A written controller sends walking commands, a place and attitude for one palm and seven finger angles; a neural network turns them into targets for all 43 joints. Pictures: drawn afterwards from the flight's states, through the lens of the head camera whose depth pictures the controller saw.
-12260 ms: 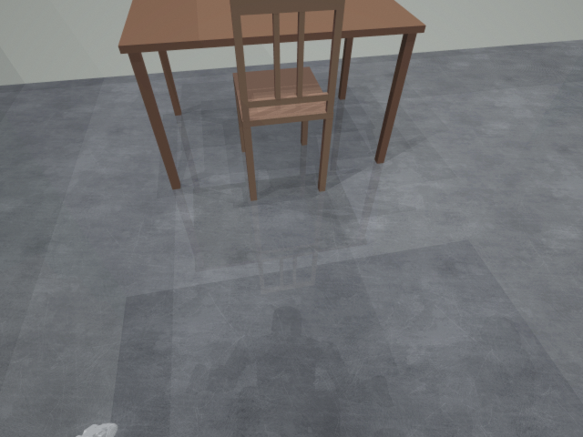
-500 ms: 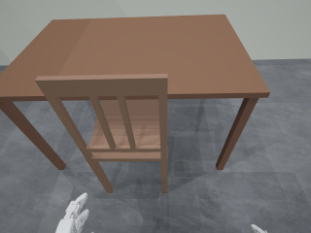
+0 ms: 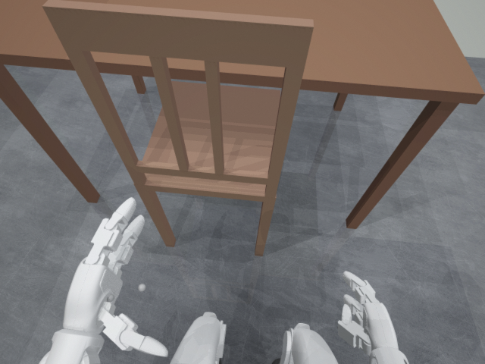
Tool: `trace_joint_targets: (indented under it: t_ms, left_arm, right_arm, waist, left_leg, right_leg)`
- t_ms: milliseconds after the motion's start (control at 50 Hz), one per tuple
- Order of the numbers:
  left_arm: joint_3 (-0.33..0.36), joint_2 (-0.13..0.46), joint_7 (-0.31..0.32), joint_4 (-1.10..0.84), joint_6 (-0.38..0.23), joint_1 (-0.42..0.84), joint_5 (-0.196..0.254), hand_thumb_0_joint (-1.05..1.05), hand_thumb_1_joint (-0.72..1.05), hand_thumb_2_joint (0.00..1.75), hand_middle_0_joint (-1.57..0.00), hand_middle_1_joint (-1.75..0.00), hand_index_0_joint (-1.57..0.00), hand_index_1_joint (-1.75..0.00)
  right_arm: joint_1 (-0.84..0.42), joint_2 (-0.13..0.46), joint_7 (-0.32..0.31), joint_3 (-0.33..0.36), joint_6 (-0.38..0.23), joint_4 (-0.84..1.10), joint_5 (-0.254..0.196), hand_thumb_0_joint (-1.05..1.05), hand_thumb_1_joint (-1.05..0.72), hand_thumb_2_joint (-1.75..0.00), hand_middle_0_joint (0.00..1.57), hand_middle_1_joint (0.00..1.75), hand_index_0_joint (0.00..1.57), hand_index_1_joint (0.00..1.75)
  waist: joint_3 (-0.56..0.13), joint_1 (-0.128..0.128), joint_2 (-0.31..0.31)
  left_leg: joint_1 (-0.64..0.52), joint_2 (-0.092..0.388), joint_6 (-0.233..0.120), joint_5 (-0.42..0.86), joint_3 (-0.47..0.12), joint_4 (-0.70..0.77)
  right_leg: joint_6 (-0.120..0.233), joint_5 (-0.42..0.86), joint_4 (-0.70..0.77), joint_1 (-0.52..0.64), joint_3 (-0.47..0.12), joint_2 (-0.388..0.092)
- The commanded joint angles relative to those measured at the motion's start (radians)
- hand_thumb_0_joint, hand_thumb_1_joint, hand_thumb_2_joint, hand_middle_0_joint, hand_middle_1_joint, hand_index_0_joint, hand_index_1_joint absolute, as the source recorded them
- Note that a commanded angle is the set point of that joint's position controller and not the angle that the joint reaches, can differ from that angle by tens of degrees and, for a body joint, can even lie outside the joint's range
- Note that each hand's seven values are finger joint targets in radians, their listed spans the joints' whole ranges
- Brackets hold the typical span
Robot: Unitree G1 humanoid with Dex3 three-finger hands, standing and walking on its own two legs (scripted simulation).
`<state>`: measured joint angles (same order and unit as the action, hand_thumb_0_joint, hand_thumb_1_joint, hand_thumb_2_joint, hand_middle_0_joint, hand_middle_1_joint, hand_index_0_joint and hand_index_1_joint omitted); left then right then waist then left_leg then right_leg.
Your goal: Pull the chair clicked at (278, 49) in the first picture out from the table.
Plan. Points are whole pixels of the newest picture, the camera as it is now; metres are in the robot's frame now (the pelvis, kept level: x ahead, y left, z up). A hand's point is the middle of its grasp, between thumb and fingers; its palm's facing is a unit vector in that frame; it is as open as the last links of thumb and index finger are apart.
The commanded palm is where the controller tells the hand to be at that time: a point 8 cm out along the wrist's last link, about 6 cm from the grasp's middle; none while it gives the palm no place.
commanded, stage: raise the hand toward the chair's back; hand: left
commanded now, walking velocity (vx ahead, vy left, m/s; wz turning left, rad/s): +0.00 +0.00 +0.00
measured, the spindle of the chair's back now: (173, 122) +0.54 +0.20 +0.03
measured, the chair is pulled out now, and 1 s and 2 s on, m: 0.00 0.00 0.00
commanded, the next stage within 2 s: aim the fingers beside a spindle in 1.40 s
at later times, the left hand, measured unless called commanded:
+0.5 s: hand (128, 252) +0.25 +0.19 +0.07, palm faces +0.03 -1.00 -0.06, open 16.8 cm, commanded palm +0.23 +0.25 +0.07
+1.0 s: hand (124, 225) +0.29 +0.21 +0.08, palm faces +0.02 -1.00 -0.07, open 16.9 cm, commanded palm +0.26 +0.26 +0.08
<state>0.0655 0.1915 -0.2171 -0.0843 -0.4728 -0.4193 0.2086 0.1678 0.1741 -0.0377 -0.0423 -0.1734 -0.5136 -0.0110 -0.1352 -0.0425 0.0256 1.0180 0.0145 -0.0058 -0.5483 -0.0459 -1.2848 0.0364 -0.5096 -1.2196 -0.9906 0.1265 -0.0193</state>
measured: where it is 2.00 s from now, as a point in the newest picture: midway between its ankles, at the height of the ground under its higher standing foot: outside the picture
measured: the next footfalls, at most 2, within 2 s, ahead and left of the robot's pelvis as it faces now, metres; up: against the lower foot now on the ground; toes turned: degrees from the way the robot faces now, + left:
none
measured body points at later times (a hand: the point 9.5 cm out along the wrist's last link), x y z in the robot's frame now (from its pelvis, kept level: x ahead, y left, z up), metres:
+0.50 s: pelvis +0.03 +0.01 +0.02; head +0.10 +0.03 +0.47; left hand +0.24 +0.25 +0.07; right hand +0.21 -0.24 -0.05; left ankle +0.04 +0.11 -0.63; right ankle +0.05 -0.11 -0.63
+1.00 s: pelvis +0.04 +0.00 +0.04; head +0.12 +0.01 +0.48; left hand +0.28 +0.26 +0.08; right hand +0.20 -0.25 -0.05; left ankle +0.04 +0.11 -0.63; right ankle +0.05 -0.11 -0.63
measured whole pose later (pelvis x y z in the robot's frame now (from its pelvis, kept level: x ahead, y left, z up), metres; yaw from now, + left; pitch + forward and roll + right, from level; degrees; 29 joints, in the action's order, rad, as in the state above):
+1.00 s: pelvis +0.04 +0.00 +0.04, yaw -1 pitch +16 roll -2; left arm 0.23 0.26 -0.27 0.10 -0.40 -0.27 0.27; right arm 0.24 0.24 -0.06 0.00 -0.17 -0.55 -0.03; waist -0.13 0.02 0.03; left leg 0.84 0.02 -0.01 -0.53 -0.02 -1.09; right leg 0.02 -0.49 -1.04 -0.83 0.10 -0.01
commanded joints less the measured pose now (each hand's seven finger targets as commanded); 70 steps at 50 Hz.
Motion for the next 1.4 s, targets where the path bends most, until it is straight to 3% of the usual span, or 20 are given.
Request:
trace_joint_targets:
  t_ms: [0, 20, 80, 120, 160, 220, 280, 340, 460, 540, 620, 760, 820, 880, 1040, 1240, 1300, 1380]
  left_arm:
    - [0.095, 0.108, -0.005, -0.196, 0.062, -0.003, 0.037, 0.00, -0.50, 0.30, -0.10, -0.17, -0.10, -0.17]
    - [0.125, 0.125, 0.012, -0.181, 0.075, -0.015, 0.042, 0.00, -0.50, 0.30, -0.09, -0.16, -0.09, -0.16]
    - [0.119, 0.095, 0.063, -0.230, 0.043, -0.010, 0.044, 0.00, -0.50, 0.30, -0.09, -0.15, -0.09, -0.15]
    - [0.122, 0.101, 0.084, -0.197, 0.012, -0.012, 0.030, 0.00, -0.50, 0.30, -0.09, -0.15, -0.09, -0.15]
    - [0.094, 0.080, 0.079, -0.174, -0.018, -0.015, 0.022, 0.00, -0.50, 0.30, -0.08, -0.14, -0.08, -0.14]
    - [0.083, 0.095, 0.051, -0.134, -0.028, 0.000, 0.019, 0.00, -0.50, 0.30, -0.08, -0.13, -0.08, -0.13]
    - [0.107, 0.116, 0.035, -0.175, -0.033, 0.001, 0.026, 0.00, -0.50, 0.30, -0.07, -0.12, -0.07, -0.12]
    - [0.127, 0.122, 0.043, -0.188, -0.026, 0.004, 0.032, 0.00, -0.50, 0.30, -0.07, -0.11, -0.07, -0.11]
    - [0.130, 0.117, 0.047, -0.142, -0.021, 0.040, 0.028, 0.00, -0.50, 0.30, -0.06, -0.08, -0.06, -0.08]
    - [0.142, 0.138, 0.020, -0.122, -0.009, 0.074, 0.029, 0.00, -0.50, 0.30, -0.06, -0.08, -0.06, -0.08]
    - [0.183, 0.168, 0.002, -0.117, 0.000, 0.102, 0.047, 0.00, -0.50, 0.30, -0.06, -0.08, -0.06, -0.08]
    - [0.210, 0.179, -0.026, -0.072, 0.004, 0.157, 0.065, 0.00, -0.50, 0.30, -0.06, -0.08, -0.06, -0.08]
    - [0.229, 0.194, -0.040, -0.019, 0.013, 0.179, 0.074, 0.00, -0.50, 0.30, -0.06, -0.08, -0.06, -0.08]
    - [0.245, 0.208, -0.052, -0.022, 0.008, 0.201, 0.083, 0.00, -0.50, 0.30, -0.06, -0.08, -0.06, -0.08]
    - [0.244, 0.199, -0.045, 0.009, -0.008, 0.175, 0.082, 0.00, -0.50, 0.30, -0.06, -0.08, -0.06, -0.08]
    - [0.237, 0.197, -0.042, 0.012, -0.037, 0.204, 0.079, 0.00, -0.50, 0.30, -0.06, -0.08, -0.06, -0.08]
    - [0.234, 0.199, -0.044, -0.003, -0.039, 0.208, 0.078, 0.00, -0.50, 0.30, -0.06, -0.08, -0.06, -0.08]
    - [0.232, 0.193, -0.046, 0.010, -0.034, 0.210, 0.080, 0.00, -0.50, 0.30, -0.06, -0.08, -0.06, -0.08]
  right_arm:
    - [-0.029, 0.169, -0.033, 0.090, -0.052, 0.178, -0.023, 0.00, -0.90, -0.90, 0.20, 0.30, 0.20, 0.30]
    - [-0.041, 0.164, -0.036, 0.089, -0.046, 0.175, -0.020, 0.00, -0.90, -0.90, 0.20, 0.30, 0.20, 0.30]
    - [-0.028, 0.152, -0.035, 0.088, -0.054, 0.162, -0.013, 0.00, -0.90, -0.90, 0.20, 0.30, 0.20, 0.30]
    - [-0.023, 0.156, -0.033, 0.091, -0.058, 0.143, -0.005, 0.00, -0.90, -0.90, 0.20, 0.30, 0.20, 0.30]
    - [-0.009, 0.163, -0.027, 0.095, -0.063, 0.136, -0.005, 0.00, -0.90, -0.90, 0.20, 0.30, 0.20, 0.30]
    - [0.004, 0.181, -0.025, 0.098, -0.063, 0.139, -0.005, 0.00, -0.90, -0.90, 0.20, 0.30, 0.20, 0.30]
    - [0.018, 0.187, -0.026, 0.106, -0.064, 0.145, -0.009, 0.00, -0.90, -0.90, 0.20, 0.30, 0.20, 0.30]
    - [0.024, 0.184, -0.026, 0.108, -0.057, 0.147, -0.010, 0.00, -0.90, -0.90, 0.20, 0.30, 0.20, 0.30]
    - [0.034, 0.186, -0.021, 0.106, -0.044, 0.140, -0.007, 0.00, -0.90, -0.90, 0.20, 0.30, 0.20, 0.30]
    - [0.033, 0.192, -0.020, 0.099, -0.040, 0.146, -0.010, 0.00, -0.90, -0.90, 0.20, 0.30, 0.20, 0.30]
    - [0.037, 0.192, -0.026, 0.096, -0.042, 0.137, -0.011, 0.00, -0.90, -0.90, 0.20, 0.30, 0.20, 0.30]
    - [0.039, 0.195, -0.029, 0.094, -0.049, 0.120, -0.014, 0.00, -0.90, -0.90, 0.20, 0.30, 0.20, 0.30]
    - [0.039, 0.199, -0.031, 0.092, -0.048, 0.112, -0.017, 0.00, -0.90, -0.90, 0.20, 0.30, 0.20, 0.30]
    - [0.045, 0.201, -0.033, 0.094, -0.054, 0.106, -0.019, 0.00, -0.90, -0.90, 0.20, 0.30, 0.20, 0.30]
    - [0.042, 0.200, -0.027, 0.101, -0.060, 0.100, -0.018, 0.00, -0.90, -0.90, 0.20, 0.30, 0.20, 0.30]
    - [0.036, 0.203, -0.025, 0.101, -0.063, 0.098, -0.018, 0.00, -0.90, -0.90, 0.20, 0.30, 0.20, 0.30]
    - [0.036, 0.202, -0.025, 0.099, -0.066, 0.099, -0.018, 0.00, -0.90, -0.90, 0.20, 0.30, 0.20, 0.30]
    - [0.033, 0.201, -0.027, 0.098, -0.066, 0.097, -0.019, 0.00, -0.90, -0.90, 0.20, 0.30, 0.20, 0.30]
  waist:
    - [-0.268, 0.030, -0.031]
    - [-0.257, 0.017, -0.036]
    - [-0.246, 0.022, 0.005]
    - [-0.226, 0.032, -0.022]
    - [-0.204, 0.043, -0.012]
    - [-0.175, 0.054, -0.004]
    - [-0.239, 0.044, 0.030]
    - [-0.237, 0.044, 0.045]
    - [-0.216, 0.062, 0.030]
    - [-0.218, 0.061, 0.048]
    - [-0.252, 0.058, 0.033]
    - [-0.253, 0.063, 0.027]
    - [-0.229, 0.066, 0.005]
    - [-0.259, 0.061, 0.026]
    - [-0.233, 0.053, 0.022]
    - [-0.236, 0.063, 0.005]
    - [-0.239, 0.059, 0.040]
    - [-0.227, 0.067, 0.015]
  left_leg:
    - [-0.155, -0.024, -0.020, 0.100, -0.008, 0.271]
    - [-0.154, -0.023, -0.019, 0.113, -0.011, 0.281]
    - [-0.187, -0.020, -0.015, 0.157, -0.007, 0.297]
    - [-0.178, -0.016, -0.014, 0.164, -0.010, 0.294]
    - [-0.181, -0.014, -0.011, 0.166, -0.008, 0.296]
    - [-0.174, -0.016, -0.012, 0.147, -0.008, 0.302]
    - [-0.233, -0.013, -0.008, 0.212, -0.005, 0.310]
    - [-0.262, -0.012, -0.005, 0.264, -0.003, 0.317]
    - [-0.275, -0.011, -0.001, 0.307, -0.002, 0.312]
    - [-0.285, -0.013, -0.002, 0.303, -0.001, 0.319]
    - [-0.308, -0.013, -0.004, 0.352, 0.000, 0.317]
    - [-0.315, -0.014, -0.005, 0.376, 0.006, 0.321]
    - [-0.293, -0.016, -0.008, 0.348, 0.007, 0.331]
    - [-0.313, -0.018, -0.009, 0.364, 0.013, 0.338]
    - [-0.307, -0.018, -0.010, 0.372, 0.020, 0.352]
    - [-0.291, -0.020, -0.014, 0.317, 0.023, 0.349]
    - [-0.312, -0.019, -0.012, 0.327, 0.020, 0.354]
    - [-0.302, -0.018, -0.014, 0.310, 0.021, 0.348]
  right_leg:
    - [-0.015, -0.028, 0.266, 0.247, -0.101, 0.019]
    - [-0.013, -0.019, 0.263, 0.255, -0.091, 0.026]
    - [-0.012, 0.031, 0.257, 0.248, -0.073, 0.022]
    - [-0.012, 0.036, 0.247, 0.229, -0.061, 0.026]
    - [-0.009, 0.043, 0.243, 0.211, -0.059, 0.024]
    - [-0.006, 0.036, 0.245, 0.194, -0.059, 0.025]
    - [-0.004, 0.103, 0.238, 0.224, -0.054, 0.025]
    - [-0.005, 0.151, 0.241, 0.239, -0.047, 0.028]
    - [-0.010, 0.206, 0.246, 0.240, -0.042, 0.030]
    - [-0.009, 0.209, 0.260, 0.256, -0.047, 0.029]
    - [-0.010, 0.262, 0.266, 0.294, -0.050, 0.030]
    - [-0.015, 0.305, 0.282, 0.325, -0.058, 0.024]
    - [-0.017, 0.282, 0.298, 0.334, -0.061, 0.024]
    - [-0.018, 0.301, 0.306, 0.359, -0.068, 0.020]
    - [-0.018, 0.315, 0.315, 0.374, -0.072, 0.015]
    - [-0.022, 0.263, 0.323, 0.367, -0.086, 0.012]
    - [-0.018, 0.265, 0.318, 0.354, -0.078, 0.013]
    - [-0.022, 0.252, 0.322, 0.344, -0.079, 0.013]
